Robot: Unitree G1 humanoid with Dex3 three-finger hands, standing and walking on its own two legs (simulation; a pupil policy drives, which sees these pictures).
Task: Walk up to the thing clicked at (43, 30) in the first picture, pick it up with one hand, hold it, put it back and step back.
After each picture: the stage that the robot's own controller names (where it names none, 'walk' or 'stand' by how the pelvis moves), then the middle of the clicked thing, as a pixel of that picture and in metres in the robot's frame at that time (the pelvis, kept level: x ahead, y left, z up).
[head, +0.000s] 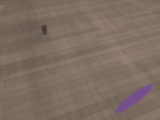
stand; (44, 29) +1.72 +0.51 -0.72
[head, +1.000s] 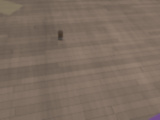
walk; (60, 35) +1.62 +0.23 -0.70
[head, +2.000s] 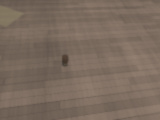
walk; (65, 60) +1.08 +0.15 -0.71
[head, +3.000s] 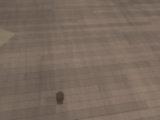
walk; (60, 98) +0.68 +0.16 -0.72
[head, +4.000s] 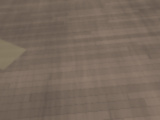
walk; out of the picture +0.45 +0.23 -0.70
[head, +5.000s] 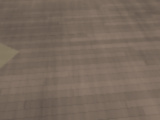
stand; out of the picture +0.36 +0.16 -0.72
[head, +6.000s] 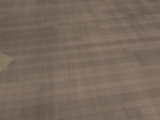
stand; out of the picture +0.35 +0.19 -0.72
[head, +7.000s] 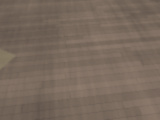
stand; out of the picture +0.36 +0.19 -0.73
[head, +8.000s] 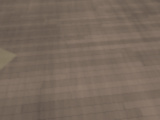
stand; out of the picture +0.35 +0.19 -0.73
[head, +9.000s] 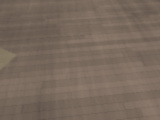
stand; out of the picture +0.35 +0.19 -0.73
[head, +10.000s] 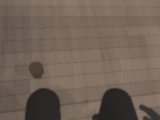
go down; (37, 70) +0.44 +0.20 -0.38
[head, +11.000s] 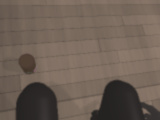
go down; (28, 64) +0.44 +0.22 -0.30
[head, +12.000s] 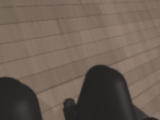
close in; out of the picture +0.42 +0.26 -0.22
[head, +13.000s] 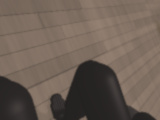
close; out of the picture +0.42 +0.27 -0.22
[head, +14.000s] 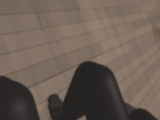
lift; out of the picture +0.39 +0.24 -0.23
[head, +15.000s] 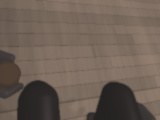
lift; (8, 77) +0.33 +0.26 -0.09
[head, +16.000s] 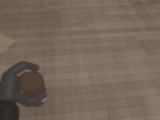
lift; (34, 90) +0.32 +0.17 +0.05
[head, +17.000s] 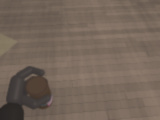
hold; (40, 93) +0.32 +0.16 +0.02
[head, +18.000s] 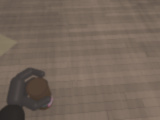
hold; (40, 94) +0.31 +0.16 +0.01
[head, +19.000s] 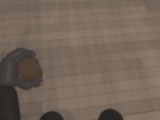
crouch; (32, 73) +0.39 +0.17 -0.05
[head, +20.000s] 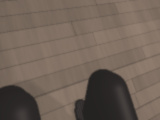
lower; out of the picture +0.46 +0.26 -0.14
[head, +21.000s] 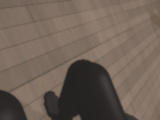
lower; out of the picture +0.44 +0.27 -0.23
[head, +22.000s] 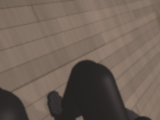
lower; out of the picture +0.43 +0.28 -0.23
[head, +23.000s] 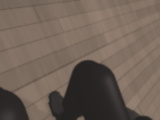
lower; out of the picture +0.43 +0.28 -0.22
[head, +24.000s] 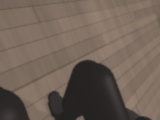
rest; out of the picture +0.44 +0.28 -0.22
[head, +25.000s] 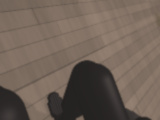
open; out of the picture +0.43 +0.27 -0.23
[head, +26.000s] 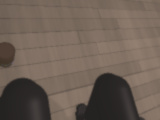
stand; (5, 55) +0.45 +0.23 -0.26
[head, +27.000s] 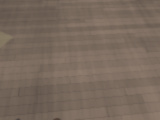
stand; out of the picture +0.40 +0.16 -0.63
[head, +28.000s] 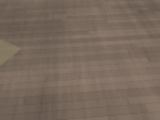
stand; out of the picture +0.40 +0.17 -0.67
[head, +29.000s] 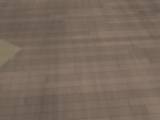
stand; out of the picture +0.40 +0.16 -0.67
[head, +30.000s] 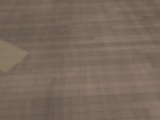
stand; out of the picture +0.42 +0.16 -0.72
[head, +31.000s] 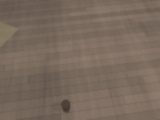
walk; (66, 106) +0.48 +0.16 -0.70
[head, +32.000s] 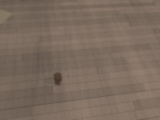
walk; (58, 78) +0.73 +0.17 -0.70
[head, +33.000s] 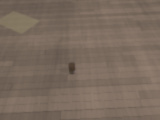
stand; (72, 68) +1.02 +0.17 -0.70
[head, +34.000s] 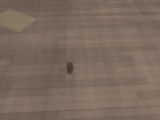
stand; (70, 68) +1.01 +0.15 -0.72
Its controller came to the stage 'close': yes
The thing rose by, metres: 0.72
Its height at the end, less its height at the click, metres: +0.00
